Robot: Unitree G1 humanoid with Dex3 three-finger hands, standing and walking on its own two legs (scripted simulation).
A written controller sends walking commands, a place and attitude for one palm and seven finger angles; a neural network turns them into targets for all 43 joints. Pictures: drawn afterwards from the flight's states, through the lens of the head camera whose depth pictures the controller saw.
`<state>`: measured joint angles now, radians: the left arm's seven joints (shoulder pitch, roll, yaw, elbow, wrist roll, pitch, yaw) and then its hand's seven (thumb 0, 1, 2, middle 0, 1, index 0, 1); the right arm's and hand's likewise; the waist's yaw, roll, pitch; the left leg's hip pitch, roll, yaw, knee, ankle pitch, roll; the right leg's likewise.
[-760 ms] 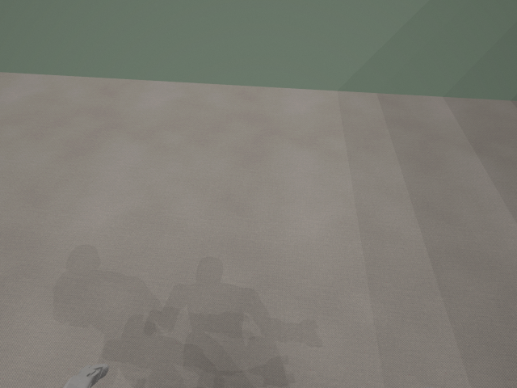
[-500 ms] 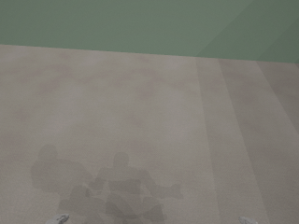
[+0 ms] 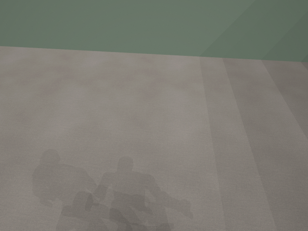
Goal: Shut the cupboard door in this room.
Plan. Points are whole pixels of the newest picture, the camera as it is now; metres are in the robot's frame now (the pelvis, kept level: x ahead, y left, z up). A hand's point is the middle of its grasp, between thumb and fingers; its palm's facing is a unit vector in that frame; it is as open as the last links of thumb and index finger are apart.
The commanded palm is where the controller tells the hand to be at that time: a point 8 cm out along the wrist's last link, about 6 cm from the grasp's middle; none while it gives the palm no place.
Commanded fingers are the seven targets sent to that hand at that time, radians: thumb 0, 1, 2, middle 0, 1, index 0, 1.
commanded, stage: stand and wait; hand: left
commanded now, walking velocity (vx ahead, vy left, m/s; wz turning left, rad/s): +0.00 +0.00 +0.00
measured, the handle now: out of the picture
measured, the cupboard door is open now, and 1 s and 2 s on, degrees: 87 87 87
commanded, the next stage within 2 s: turn or walk to find it in 0.14 s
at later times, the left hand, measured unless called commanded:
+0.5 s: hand out of the picture +0.04 +0.22 -0.18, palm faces +0.07 -0.96 -0.26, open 7.4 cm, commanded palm none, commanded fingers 0.00 0.90 0.90 -0.20 -0.30 -0.20 -0.30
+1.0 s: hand out of the picture -0.01 +0.21 -0.16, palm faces +0.28 -0.92 -0.29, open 7.4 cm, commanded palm none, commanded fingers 0.00 0.90 0.90 -0.20 -0.30 -0.20 -0.30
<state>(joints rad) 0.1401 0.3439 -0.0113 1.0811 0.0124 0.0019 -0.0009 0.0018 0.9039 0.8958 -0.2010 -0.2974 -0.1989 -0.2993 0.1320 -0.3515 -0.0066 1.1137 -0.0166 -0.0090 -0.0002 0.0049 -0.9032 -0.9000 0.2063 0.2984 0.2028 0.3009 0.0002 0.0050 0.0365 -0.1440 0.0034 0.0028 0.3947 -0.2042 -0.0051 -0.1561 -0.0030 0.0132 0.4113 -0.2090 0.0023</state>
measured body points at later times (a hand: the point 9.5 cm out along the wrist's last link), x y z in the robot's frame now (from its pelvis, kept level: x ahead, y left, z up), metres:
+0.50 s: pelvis -0.02 +0.01 -0.02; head +0.00 +0.02 +0.43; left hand +0.04 +0.27 -0.16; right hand +0.05 -0.26 -0.16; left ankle +0.00 +0.12 -0.74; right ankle +0.01 -0.12 -0.74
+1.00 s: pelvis -0.06 -0.02 -0.01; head -0.03 -0.02 +0.44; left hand -0.03 +0.26 -0.14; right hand +0.05 -0.25 -0.17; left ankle +0.00 +0.12 -0.74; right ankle -0.05 -0.13 -0.75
